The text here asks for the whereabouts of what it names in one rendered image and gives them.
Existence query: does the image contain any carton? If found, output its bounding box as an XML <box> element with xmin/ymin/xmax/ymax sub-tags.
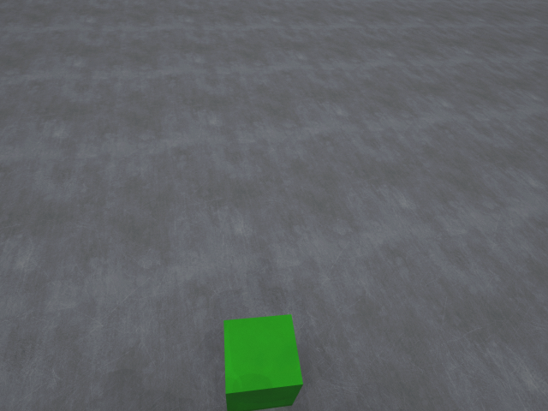
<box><xmin>223</xmin><ymin>314</ymin><xmax>303</xmax><ymax>411</ymax></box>

